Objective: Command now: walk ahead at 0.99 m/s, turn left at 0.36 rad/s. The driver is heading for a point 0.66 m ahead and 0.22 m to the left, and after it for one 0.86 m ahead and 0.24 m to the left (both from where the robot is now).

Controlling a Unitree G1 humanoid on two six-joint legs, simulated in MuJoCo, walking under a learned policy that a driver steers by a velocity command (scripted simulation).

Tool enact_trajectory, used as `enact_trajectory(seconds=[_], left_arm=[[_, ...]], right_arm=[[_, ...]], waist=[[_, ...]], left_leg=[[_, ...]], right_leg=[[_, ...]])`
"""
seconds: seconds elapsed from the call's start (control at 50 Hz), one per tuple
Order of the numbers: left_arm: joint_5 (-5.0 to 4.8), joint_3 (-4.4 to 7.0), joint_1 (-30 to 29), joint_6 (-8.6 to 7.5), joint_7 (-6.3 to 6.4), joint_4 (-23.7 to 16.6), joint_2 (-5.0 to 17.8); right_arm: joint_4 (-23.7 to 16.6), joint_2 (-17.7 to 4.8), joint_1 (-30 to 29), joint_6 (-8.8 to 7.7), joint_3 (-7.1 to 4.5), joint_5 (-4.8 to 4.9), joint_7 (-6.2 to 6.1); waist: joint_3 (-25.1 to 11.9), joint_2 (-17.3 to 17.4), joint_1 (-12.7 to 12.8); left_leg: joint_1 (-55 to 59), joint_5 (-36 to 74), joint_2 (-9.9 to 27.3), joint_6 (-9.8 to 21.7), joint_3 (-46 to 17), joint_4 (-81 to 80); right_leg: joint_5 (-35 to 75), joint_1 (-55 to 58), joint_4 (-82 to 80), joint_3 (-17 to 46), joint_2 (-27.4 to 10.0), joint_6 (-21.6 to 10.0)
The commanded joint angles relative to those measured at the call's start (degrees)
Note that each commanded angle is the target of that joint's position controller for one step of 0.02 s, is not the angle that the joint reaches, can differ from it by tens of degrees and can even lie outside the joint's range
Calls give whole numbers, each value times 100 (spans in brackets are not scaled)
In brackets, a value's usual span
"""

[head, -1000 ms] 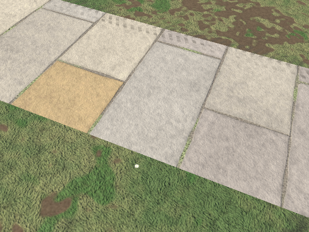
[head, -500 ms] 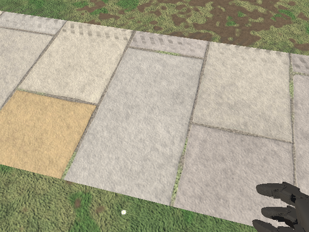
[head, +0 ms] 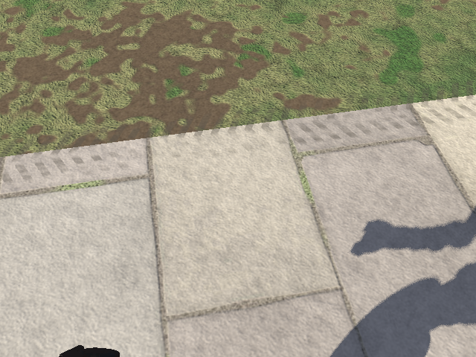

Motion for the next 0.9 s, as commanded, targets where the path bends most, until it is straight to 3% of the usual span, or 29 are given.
enact_trajectory(seconds=[0.02, 0.06, 0.1, 0.18, 0.24, 0.28, 0.3, 0.34, 0.36, 0.38, 0.4, 0.42, 0.44, 0.46, 0.5, 0.56, 0.58, 0.62, 0.64, 0.68, 0.72, 0.74, 0.76, 0.78, 0.8, 0.82, 0.84, 0.86, 0.9], left_arm=[[-49, 404, 1348, -132, 111, 292, 922], [-137, 302, 1332, -231, 112, 401, 555], [-277, 281, 1430, -362, 78, 583, 422], [-262, 218, 1502, -486, 59, 753, 232], [-296, 230, 1619, -499, 163, 805, 520], [-306, 268, 1791, -450, 287, 823, 789], [-277, 322, 1751, -372, 366, 757, 1002], [-192, 448, 1240, -156, 456, 538, 1387], [-153, 482, 912, -64, 417, 434, 1432], [-173, 430, 595, -67, 275, 437, 1009], [-178, 188, 1426, -213, 206, -208, 314], [-181, 108, 1275, -365, 214, -439, 463], [-155, 112, 925, -465, 198, -421, 704], [-135, 115, 734, -455, 186, -459, 715], [70, 41, 761, -207, 187, -404, 610], [12, -26, 318, -23, 154, -654, 492], [-38, -66, 55, -32, 139, -778, 384], [-138, -138, -252, -46, 127, -936, 223], [-362, -48, -1183, -314, 210, -1289, 105], [-479, 86, -1178, -432, 262, -1407, 288], [-491, 295, -600, -482, 318, -1266, 695], [-416, 359, 77, -490, 334, -1112, 732], [-326, 397, 1179, -463, 327, -847, 804], [-171, 324, 1649, -408, 278, -729, 904], [-130, 348, 1633, -384, 160, -651, 985], [-188, 407, 822, -316, 168, -982, 828], [-226, 289, 324, -210, 215, -1097, 420], [-231, 186, 133, -115, 236, -1055, 319], [-207, 201, 135, -75, 206, -801, 485]], right_arm=[[-640, -801, -634, -74, -198, 5, 34], [-439, -545, -275, 152, -179, -124, 147], [-566, -416, -740, 296, -201, -153, 225], [-1024, -247, -1889, 292, -121, -104, 335], [-1260, -263, -2364, 232, -45, -115, 449], [-1218, -461, -2346, 219, -76, -148, 473], [-1099, -631, -1959, 233, -123, -127, 458], [-600, -1130, -103, 282, -344, -119, 370], [-249, -1411, 1056, 302, -520, -113, 250], [-279, -1592, 771, 376, -695, 92, 121], [-497, -2220, -89, 433, -753, -175, 118], [-747, -2235, -233, 429, -820, -170, 87], [-698, -1694, -305, 394, -717, -200, 14], [-596, -1360, -486, 336, -622, -192, -4], [-649, -1270, -769, 140, -548, -135, -52], [-705, -1405, -839, -50, -546, -68, -23], [-686, -1421, -800, -44, -566, -59, -23], [-629, -1406, -593, 45, -614, 2, -4], [-775, -858, -448, 51, -512, 360, -127], [-693, -1249, -413, 175, -591, 257, -232], [-751, -1217, -555, 224, -617, 138, -315], [-825, -1143, -714, 246, -609, 125, -327], [-1003, -860, -905, 270, -512, 37, -315], [-1164, -46, -351, 314, -275, -201, -288], [-1199, -513, 948, 294, -267, 61, -163], [-1096, -984, 584, 415, -338, 123, -136], [-1288, -1224, -330, 505, -412, 91, -157], [-1395, -1241, -759, 572, -442, 45, -216], [-1592, -989, -962, 583, -382, 20, -218]], waist=[[-478, 61, 770], [-268, -229, 435], [142, -204, 353], [565, -374, 360], [639, -124, 313], [352, -193, 219], [8, -379, -9], [-942, -616, -1020], [-1315, -394, -1518], [-824, 807, -1372], [-1083, 1796, 80], [-1857, 1029, -169], [-860, -11, -19], [-310, -485, 314], [86, -610, 690], [379, -538, 768], [354, -438, 688], [-75, -50, 399], [-154, -342, -20], [-437, 275, 53], [-813, 687, 281], [-1227, 803, 664], [-1934, 836, 1158], [-2611, -646, 877], [-3575, -1591, 363], [-3144, -937, 485], [-2185, -339, 588], [-1568, 78, 492], [-795, -65, 294]], left_leg=[[-3090, 731, 405, 163, -421, 890], [-2606, 788, 557, 59, -389, 691], [-3073, 925, 680, 21, -322, 490], [-3357, 2170, 488, 61, 309, -621], [-2906, 2759, 231, 294, 873, -2043], [-2320, 2908, -283, 460, 1301, -2545], [-1826, 2663, -520, 521, 1386, -2589], [131, 1898, -851, 757, 1161, -2446], [1396, 1362, -790, 1006, 659, -2749], [1742, 1067, -496, 1226, -86, -3409], [2694, 1851, 590, 2221, -2855, -3540], [3100, -229, 1207, 2725, -4627, -4921], [2085, -997, 1200, 2272, -4693, -5615], [1103, -764, 987, 1943, -4182, -5659], [-288, 291, 436, 1716, -3161, -5643], [-1462, 3703, -89, 1535, -2097, -5517], [-1510, 4714, -320, 1332, -1763, -5265], [-1232, 5345, -730, 792, -1393, -4781], [-1361, 4086, -836, 510, -1886, -4713], [-910, 3297, -787, 246, -2278, -4525], [-388, 3340, -809, -27, -2190, -3610], [-297, 3553, -946, -256, -1968, -2758], [-640, 2498, -1042, -507, -1658, -1217], [-2072, -2539, -1560, -660, -1318, 796], [-2679, -2280, -1288, -681, -1785, 2159], [-2944, -1457, -767, -817, -1498, 2465], [-3117, -978, -581, -878, -1032, 2183], [-2962, -703, -492, -918, -804, 2034], [-2514, -623, -340, -846, -712, 1107]], right_leg=[[-383, 2889, -2476, 2597, -1897, -367], [-186, 2089, -2879, 1756, -1677, -248], [407, 1996, -3183, 1050, -1535, -72], [2461, 1815, -3405, -525, -959, 256], [4161, 2167, -3403, -1062, -1043, 415], [6233, 2810, -2889, -1169, -1131, 507], [7188, 3088, -2344, -1127, -1221, 546], [8122, 2831, -1, -932, -1429, 500], [7039, 2077, 1963, -775, -1367, 410], [1368, 815, 4510, -695, -91, 462], [-1457, -1510, 6149, 109, 354, 775], [-1313, -2181, 6138, 1127, 181, 654], [-910, -2314, 5347, 1232, -168, 567], [-648, -1948, 4548, 1225, -447, 580], [-650, -1201, 3813, 1169, -713, 755], [-353, -437, 2289, 707, -780, 1067], [136, -265, 1729, 553, -671, 1066], [1274, 202, 585, 347, -280, 901], [1395, 417, -374, 653, 275, 982], [1987, 961, -1445, 728, 623, 1008], [2829, 1506, -1742, 873, 506, 890], [3538, 2253, -1954, 800, 423, 796], [4047, 3523, -1608, 1204, -279, 491], [7185, 5066, -521, 2711, -1861, -91], [5506, 5571, -777, 5135, -3250, -1315], [2998, 4853, -1340, 5055, -2918, -1449], [1930, 3835, -1651, 4064, -2312, -1179], [1670, 2813, -1871, 3493, -1920, -953], [2324, 1480, -2145, 2602, -1386, -782]])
